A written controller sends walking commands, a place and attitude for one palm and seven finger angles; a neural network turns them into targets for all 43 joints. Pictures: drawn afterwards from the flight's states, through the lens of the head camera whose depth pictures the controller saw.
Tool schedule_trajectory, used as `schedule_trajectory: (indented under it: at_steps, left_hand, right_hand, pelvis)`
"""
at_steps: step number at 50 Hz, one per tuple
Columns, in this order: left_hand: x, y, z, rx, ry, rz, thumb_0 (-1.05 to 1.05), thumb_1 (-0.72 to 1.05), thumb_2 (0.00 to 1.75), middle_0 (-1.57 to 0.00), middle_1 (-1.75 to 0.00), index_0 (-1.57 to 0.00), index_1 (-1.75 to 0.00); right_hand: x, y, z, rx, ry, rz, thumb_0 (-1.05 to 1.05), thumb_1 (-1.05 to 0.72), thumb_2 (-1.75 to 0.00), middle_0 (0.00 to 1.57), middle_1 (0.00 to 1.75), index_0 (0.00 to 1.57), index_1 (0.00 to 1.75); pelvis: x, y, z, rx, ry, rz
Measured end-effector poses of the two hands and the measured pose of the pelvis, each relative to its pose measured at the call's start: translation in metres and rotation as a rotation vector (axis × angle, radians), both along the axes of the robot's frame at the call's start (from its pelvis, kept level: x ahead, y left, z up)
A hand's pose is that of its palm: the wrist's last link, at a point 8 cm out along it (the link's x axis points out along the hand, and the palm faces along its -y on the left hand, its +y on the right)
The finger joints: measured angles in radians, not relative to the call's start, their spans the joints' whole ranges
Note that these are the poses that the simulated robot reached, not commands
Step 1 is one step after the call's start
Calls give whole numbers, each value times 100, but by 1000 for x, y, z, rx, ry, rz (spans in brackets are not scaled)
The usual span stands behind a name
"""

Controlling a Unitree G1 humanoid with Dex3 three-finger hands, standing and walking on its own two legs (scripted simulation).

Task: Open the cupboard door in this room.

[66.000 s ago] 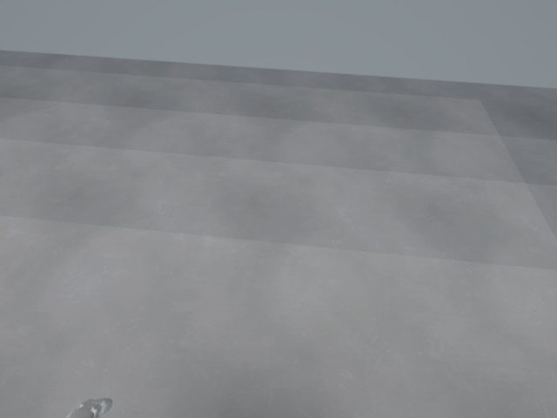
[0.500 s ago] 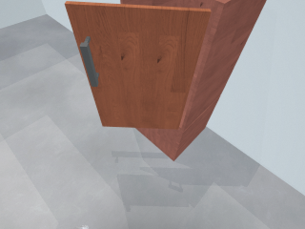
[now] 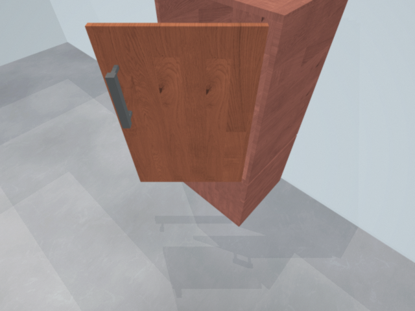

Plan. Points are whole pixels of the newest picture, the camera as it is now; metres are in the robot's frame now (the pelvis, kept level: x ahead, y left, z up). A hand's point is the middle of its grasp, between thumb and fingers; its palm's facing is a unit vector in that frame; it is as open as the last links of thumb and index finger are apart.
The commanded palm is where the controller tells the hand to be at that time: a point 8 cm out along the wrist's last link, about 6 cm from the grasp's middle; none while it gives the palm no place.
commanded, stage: come to a stop and stand still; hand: left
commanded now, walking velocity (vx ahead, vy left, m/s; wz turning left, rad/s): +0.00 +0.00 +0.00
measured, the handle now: (121, 98) +0.59 +0.26 +0.08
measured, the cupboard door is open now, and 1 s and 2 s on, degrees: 42 42 42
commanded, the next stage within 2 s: look again from close up in 0.02 s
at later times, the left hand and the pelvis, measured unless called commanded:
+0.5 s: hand out of the picture +0.04 +0.19 -0.17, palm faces -0.03 -0.98 -0.21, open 7.4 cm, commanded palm none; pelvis +0.01 +0.01 +0.00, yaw -1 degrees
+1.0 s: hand (106, 264) +0.20 +0.20 +0.00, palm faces +0.13 -0.99 -0.04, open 7.8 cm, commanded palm +0.13 +0.26 -0.04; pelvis -0.02 +0.01 -0.03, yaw +2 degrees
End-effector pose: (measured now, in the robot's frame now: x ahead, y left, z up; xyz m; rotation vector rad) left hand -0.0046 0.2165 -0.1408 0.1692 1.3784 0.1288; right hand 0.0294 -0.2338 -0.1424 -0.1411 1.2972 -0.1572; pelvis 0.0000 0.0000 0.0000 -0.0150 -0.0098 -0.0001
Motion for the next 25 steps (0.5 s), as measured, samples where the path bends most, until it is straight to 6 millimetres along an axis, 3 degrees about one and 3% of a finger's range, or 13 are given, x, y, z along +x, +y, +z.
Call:
schedule_trajectory:
  at_steps: [12,25]
  left_hand:
    - [30,16,1,18,-64,-28,1,91,90,-20,-30,-20,-29]
    - [42,26,0,12,-63,-40,0,91,90,-20,-30,-20,-29]
  right_hand:
    - [-26,15,-1,17,71,-2,1,-91,-90,20,30,20,30]
    - [-6,15,6,-11,40,-2,1,-91,-90,20,30,20,30]
  pelvis:
    - [3,3,1,15,-5,-11]
    - [10,10,3,17,-2,-24]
